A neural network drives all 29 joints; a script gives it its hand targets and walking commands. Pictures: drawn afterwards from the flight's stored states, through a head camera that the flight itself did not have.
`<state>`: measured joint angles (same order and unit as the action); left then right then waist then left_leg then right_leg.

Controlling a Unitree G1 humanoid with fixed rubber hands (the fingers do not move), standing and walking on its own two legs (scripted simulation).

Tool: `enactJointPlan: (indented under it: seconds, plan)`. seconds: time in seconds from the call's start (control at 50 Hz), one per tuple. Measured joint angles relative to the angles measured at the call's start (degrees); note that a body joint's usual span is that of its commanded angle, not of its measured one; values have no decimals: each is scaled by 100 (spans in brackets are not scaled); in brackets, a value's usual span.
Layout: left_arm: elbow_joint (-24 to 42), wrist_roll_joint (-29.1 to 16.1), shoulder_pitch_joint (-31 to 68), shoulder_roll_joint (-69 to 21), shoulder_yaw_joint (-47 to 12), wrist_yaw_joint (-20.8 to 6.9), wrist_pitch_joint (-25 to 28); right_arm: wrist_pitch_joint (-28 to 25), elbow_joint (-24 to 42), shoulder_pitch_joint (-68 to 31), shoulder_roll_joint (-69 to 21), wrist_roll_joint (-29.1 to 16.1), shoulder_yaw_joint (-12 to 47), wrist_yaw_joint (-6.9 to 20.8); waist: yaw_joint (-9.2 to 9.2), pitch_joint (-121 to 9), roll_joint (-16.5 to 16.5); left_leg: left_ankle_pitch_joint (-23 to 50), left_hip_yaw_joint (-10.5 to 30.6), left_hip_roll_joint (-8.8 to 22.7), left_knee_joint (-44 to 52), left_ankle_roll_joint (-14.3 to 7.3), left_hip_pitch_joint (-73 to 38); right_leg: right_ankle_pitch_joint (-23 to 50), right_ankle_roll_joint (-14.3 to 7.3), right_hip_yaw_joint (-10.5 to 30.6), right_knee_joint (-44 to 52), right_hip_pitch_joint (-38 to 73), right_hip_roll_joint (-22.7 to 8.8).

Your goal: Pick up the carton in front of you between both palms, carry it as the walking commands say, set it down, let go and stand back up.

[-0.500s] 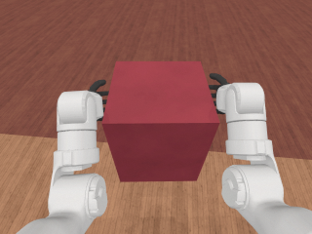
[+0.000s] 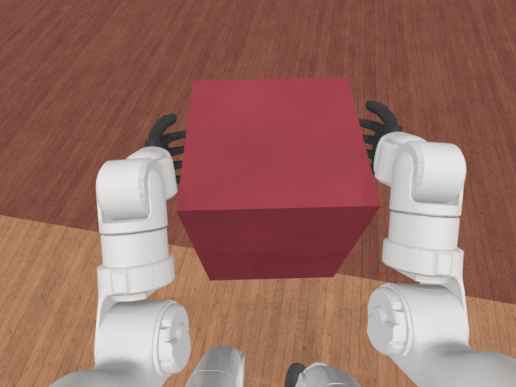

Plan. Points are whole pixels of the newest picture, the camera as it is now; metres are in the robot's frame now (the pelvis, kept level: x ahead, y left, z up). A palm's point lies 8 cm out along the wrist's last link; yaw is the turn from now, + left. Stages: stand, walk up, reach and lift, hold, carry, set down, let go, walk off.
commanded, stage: carry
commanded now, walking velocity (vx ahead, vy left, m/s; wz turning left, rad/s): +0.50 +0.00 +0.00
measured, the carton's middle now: (271, 190) +0.38 +0.02 +0.06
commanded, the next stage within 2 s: none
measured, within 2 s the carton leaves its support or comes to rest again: neither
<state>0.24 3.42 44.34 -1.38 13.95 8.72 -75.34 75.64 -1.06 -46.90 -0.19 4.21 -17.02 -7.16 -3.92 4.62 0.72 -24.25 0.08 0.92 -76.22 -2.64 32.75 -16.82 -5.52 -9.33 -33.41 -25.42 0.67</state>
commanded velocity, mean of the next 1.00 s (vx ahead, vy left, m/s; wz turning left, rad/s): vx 0.50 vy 0.00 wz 0.00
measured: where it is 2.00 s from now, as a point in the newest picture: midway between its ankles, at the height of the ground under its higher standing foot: (275, 131)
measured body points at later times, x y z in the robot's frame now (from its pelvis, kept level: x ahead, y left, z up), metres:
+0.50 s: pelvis +0.32 +0.05 +0.03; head +0.36 +0.06 +0.48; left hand +0.71 +0.17 +0.16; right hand +0.69 -0.13 +0.16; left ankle +0.34 +0.11 -0.70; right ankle +0.32 -0.09 -0.60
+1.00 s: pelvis +0.63 +0.00 +0.06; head +0.67 -0.02 +0.50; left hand +1.00 +0.16 +0.16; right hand +1.02 -0.14 +0.16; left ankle +0.65 +0.13 -0.61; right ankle +0.64 -0.07 -0.69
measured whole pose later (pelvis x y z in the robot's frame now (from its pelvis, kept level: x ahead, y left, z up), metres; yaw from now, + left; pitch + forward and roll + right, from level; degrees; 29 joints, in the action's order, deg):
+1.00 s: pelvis +0.63 +0.00 +0.06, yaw +1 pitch +5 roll +1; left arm -5.9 3.9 40.2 -1.6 14.0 7.9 -73.0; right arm 73.4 -7.5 -43.1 -0.5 5.0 -14.6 -7.1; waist -2.1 0.3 0.6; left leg -20.2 -2.0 2.7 -60.8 -0.4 36.6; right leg -11.9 -4.8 -8.8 -25.2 -18.3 -0.5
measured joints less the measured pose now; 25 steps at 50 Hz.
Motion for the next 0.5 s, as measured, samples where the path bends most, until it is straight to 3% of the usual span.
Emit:
enactJointPlan:
  seconds: [0.14, 0.24, 0.28, 0.3, 0.34, 0.38, 0.42, 0.5]
  plan:
    - [415, -114, 90, -22, 149, 26, 44, 21, 576, -17, -133, 103, -21, 2, -100, -115, -21, 471, -205, 269, 1641, 114, 1122, -467, 105, 143, 580, 982, -27]
    - [-126, -84, 263, 68, 103, 11, -10, 56, 115, -77, -10, 111, 12, 28, 37, -557, -95, 1141, -579, 106, 3541, 3, 633, -1084, 366, 256, 666, 1734, -163]
    - [-419, -71, 308, 164, 100, -10, -52, 9, -312, -169, 29, 109, 65, 37, 206, -701, -143, 1346, -830, -64, 4188, -113, 108, -1460, 435, 307, 14, 1808, -302]
    - [-578, -66, 315, 229, 101, -42, -32, -66, -526, -189, 23, 119, 112, 37, 313, -724, -220, 1309, -904, -119, 3993, -164, 62, -1384, 446, 395, -711, 1607, -417]
    - [-824, -60, 237, 297, 117, -94, -3, -169, -845, -127, -10, 149, 214, 37, 526, -703, -205, 961, -914, -149, 3754, -217, -87, -1189, 417, 808, -2506, 912, -265]
    - [-913, -13, 160, 262, 109, -98, -49, -158, -900, 47, 5, 92, 289, 35, 662, -622, -147, 804, -868, -148, 3933, -209, -381, -952, 335, 919, -3765, 172, -130]
    - [-833, 57, 113, 199, 82, -98, -102, -133, -774, 200, 48, -30, 334, 13, 736, -515, -124, 781, -836, -144, 4225, -181, -687, -680, 293, 888, -4126, -463, -149]
    - [-415, 134, 77, 101, 90, -99, -103, -167, -389, 259, 42, -178, 269, -52, 792, -352, -128, 649, -793, -146, 4661, -184, -1204, -365, 320, 816, -3828, -1439, -321]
